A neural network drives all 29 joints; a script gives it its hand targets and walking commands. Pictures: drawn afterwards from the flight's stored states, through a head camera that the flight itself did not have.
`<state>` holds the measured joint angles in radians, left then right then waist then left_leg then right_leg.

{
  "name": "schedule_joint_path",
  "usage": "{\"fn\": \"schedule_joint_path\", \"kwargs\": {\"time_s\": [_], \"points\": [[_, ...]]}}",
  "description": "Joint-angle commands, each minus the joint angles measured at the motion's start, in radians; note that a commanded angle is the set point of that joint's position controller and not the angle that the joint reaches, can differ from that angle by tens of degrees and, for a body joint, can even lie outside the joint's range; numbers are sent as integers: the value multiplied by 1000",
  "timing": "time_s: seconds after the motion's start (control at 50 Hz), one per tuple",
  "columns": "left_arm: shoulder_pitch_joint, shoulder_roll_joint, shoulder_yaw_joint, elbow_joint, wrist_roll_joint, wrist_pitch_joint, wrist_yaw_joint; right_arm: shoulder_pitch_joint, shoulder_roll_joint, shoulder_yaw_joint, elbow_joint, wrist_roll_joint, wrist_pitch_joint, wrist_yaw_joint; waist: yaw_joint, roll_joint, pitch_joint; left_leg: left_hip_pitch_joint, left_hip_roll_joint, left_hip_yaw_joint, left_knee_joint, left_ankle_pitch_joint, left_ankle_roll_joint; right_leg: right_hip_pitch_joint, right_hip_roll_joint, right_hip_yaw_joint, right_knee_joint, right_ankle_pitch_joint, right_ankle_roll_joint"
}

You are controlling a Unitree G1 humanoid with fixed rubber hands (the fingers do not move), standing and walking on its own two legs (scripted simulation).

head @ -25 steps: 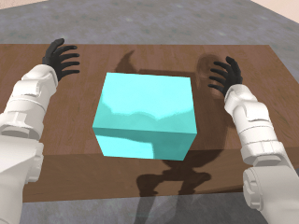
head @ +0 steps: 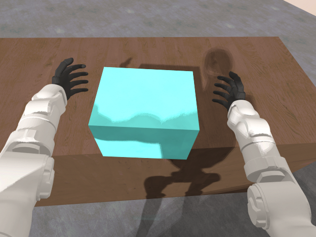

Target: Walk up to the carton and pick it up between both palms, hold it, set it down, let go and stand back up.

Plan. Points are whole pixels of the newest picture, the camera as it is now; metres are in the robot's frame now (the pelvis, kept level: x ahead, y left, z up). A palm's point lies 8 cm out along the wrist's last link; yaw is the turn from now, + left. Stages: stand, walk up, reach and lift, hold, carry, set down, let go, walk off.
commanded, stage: reach and lift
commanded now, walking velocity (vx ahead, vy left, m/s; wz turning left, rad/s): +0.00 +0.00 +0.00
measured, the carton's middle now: (146, 114) +0.44 +0.02 +0.01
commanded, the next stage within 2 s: none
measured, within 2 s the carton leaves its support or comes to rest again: leaves its support in 1.94 s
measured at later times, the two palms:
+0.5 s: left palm (69, 112) +0.44 +0.23 +0.02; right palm (206, 124) +0.41 -0.16 +0.00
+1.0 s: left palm (85, 117) +0.44 +0.19 +0.01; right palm (205, 124) +0.41 -0.16 +0.00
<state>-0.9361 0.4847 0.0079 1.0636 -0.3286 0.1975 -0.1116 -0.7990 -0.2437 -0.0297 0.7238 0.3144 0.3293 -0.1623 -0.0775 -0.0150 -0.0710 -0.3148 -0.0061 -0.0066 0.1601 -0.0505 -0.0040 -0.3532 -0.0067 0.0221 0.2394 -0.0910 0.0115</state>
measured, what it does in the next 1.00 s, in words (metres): stands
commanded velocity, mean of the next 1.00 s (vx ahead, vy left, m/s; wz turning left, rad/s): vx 0.00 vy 0.00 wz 0.00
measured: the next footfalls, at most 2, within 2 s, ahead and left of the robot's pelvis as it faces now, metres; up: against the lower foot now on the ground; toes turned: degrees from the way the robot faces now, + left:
none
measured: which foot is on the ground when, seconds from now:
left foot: down 0.00-1.00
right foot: down 0.00-1.00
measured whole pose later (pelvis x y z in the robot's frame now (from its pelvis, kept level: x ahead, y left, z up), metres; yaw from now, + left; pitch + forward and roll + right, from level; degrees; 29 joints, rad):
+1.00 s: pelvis +0.02 +0.00 +0.00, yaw +0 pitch +21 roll +1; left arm -0.78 0.25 0.10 1.18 -0.14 -0.29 -0.05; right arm -0.67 -0.04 -0.11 0.99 0.09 -0.25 -0.18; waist -0.02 -0.02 -0.14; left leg -0.47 0.00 0.00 0.17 -0.06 -0.01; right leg -0.51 0.00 0.03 0.25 -0.09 0.01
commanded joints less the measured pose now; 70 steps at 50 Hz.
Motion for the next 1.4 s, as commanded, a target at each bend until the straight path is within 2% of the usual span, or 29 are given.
{"fn": "schedule_joint_path", "kwargs": {"time_s": [0.0, 0.12, 0.2, 0.26, 0.32, 0.36, 0.42, 0.56, 0.64, 0.7, 0.78, 0.84, 0.96, 1.06, 1.12, 1.2, 1.24, 1.3, 1.38], "points": [[-403, 227, 51, -193, 11, -124, -5, -439, -124, -33, -185, -20, -126, 9, 24, 52, -742, 186, -41, -27, 87, 299, 11, 314, 22, 31, 93, 429, 75], [-411, 175, 28, -139, 6, -248, 0, -423, -100, -19, -99, -31, -270, 29, 26, 99, -736, 171, -28, -28, 144, 233, -15, 143, 38, 19, 80, 239, 47], [-430, 138, 1, -78, -2, -325, 11, -417, -93, -18, 10, -35, -368, 39, 25, 127, -691, 151, -20, -32, 173, 122, -30, -4, 38, 10, 79, 83, 33], [-440, 109, -23, -31, -8, -374, 24, -426, -88, -13, 78, -41, -433, 42, 26, 126, -679, 132, -10, -38, 185, 33, -35, -94, 36, 4, 83, -22, 29], [-444, 82, -47, 2, -13, -411, 35, -436, -82, -5, 119, -47, -484, 40, 25, 118, -696, 119, -7, -39, 197, -4, -40, -156, 34, 0, 90, -70, 27], [-441, 69, -56, 0, -10, -428, 41, -435, -78, -3, 120, -56, -509, 37, 26, 112, -742, 129, -8, -37, 207, 28, -42, -165, 35, -2, 95, -51, 29], [-422, 54, -52, -35, 10, -441, 51, -424, -67, -8, 82, -78, -531, 30, 32, 104, -858, 174, -11, -32, 222, 146, -49, -145, 39, -4, 105, 38, 32], [-296, 21, 5, -182, 91, -430, 77, -308, -28, -29, -43, -128, -527, 27, 68, 93, -1057, 328, -17, -26, 244, 640, -59, 2, 57, -1, 111, 413, 53], [-188, -7, 48, -200, 137, -420, 89, -219, 0, -51, -45, -146, -522, 35, 92, 90, -981, 357, -16, -22, 238, 819, -55, 68, 61, 8, 96, 534, 60], [-137, -35, 70, -182, 160, -427, 88, -178, 35, -58, -8, -160, -531, 41, 100, 69, -868, 306, -22, -12, 214, 784, -47, 119, 55, 15, 87, 573, 61], [-131, -82, 75, -130, 172, -459, 72, -175, 98, -56, 56, -178, -559, 40, 97, 47, -711, 196, -35, -3, 153, 591, -25, 159, 40, 22, 84, 564, 72], [-151, -103, 83, -76, 178, -493, 61, -192, 129, -55, 98, -199, -589, 29, 83, 16, -653, 124, -39, -6, 114, 460, -6, 178, 28, 23, 96, 570, 81], [-288, -118, 101, -68, 200, -553, 50, -303, 191, -58, 75, -257, -631, -14, 58, 5, -755, 61, -41, 0, 68, 270, 20, 208, 12, 25, 111, 530, 95], [-378, -172, 100, -63, 230, -552, 49, -398, 265, -43, 40, -294, -622, -37, 69, 24, -884, 59, -38, 14, 58, 209, 22, 196, 12, 14, 107, 455, 88], [-411, -285, 89, -57, 264, -532, 28, -442, 382, -23, 39, -314, -601, -13, 84, 48, -919, 88, -38, 18, 52, 235, 17, 171, 17, 8, 83, 419, 79], [-441, -623, 45, -45, 327, -514, -49, -505, 690, 34, 16, -376, -591, 79, 102, 60, -932, 148, -39, 14, 25, 324, 17, 153, 24, 4, 24, 420, 62], [-421, -729, 37, -39, 361, -512, -80, -503, 781, 48, 3, -414, -595, 122, 107, 48, -908, 174, -39, 11, 3, 370, 17, 152, 27, -1, -13, 426, 57], [-381, -779, 53, -36, 407, -509, -96, -477, 802, 29, -3, -466, -597, 154, 106, 36, -870, 209, -37, 6, -22, 398, 19, 152, 30, -9, -62, 414, 47], [-344, -777, 64, -64, 448, -508, -88, -418, 787, -5, 7, -512, -594, 163, 99, 54, -818, 239, -33, 7, -39, 409, 18, 152, 28, -14, -101, 392, 31]]}}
